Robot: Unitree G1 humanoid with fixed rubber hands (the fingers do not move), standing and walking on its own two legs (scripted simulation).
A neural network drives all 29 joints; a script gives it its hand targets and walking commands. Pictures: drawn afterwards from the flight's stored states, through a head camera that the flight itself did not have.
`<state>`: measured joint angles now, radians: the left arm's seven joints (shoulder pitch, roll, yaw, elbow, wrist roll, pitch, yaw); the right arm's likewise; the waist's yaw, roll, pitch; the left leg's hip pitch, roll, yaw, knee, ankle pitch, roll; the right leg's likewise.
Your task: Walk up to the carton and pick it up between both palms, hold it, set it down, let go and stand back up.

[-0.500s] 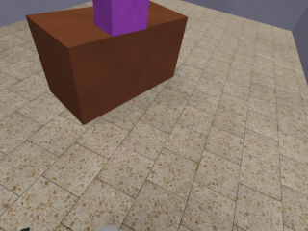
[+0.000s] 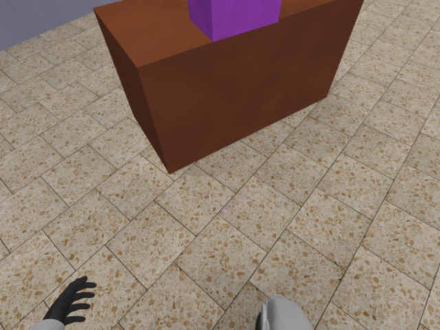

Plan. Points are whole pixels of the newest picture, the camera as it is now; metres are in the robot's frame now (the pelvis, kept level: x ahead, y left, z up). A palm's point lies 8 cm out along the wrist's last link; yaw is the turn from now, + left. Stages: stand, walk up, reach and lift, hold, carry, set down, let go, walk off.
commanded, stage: walk up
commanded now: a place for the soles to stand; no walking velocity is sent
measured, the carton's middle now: out of the picture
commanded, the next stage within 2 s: none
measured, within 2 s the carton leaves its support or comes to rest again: neither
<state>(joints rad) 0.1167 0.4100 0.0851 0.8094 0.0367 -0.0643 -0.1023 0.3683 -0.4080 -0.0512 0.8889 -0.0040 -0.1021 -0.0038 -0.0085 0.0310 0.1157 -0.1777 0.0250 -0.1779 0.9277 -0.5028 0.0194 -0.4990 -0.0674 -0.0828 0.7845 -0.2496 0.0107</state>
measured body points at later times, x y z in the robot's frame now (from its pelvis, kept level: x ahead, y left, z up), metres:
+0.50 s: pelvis +0.21 -0.06 -0.01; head +0.21 -0.02 +0.44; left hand +0.18 +0.25 -0.16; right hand +0.39 -0.35 -0.07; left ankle +0.26 +0.07 -0.70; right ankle +0.19 -0.18 -0.64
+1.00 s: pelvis +0.37 -0.20 -0.02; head +0.35 -0.19 +0.43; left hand +0.26 +0.12 -0.14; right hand +0.58 -0.48 -0.11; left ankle +0.39 -0.10 -0.64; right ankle +0.43 -0.26 -0.70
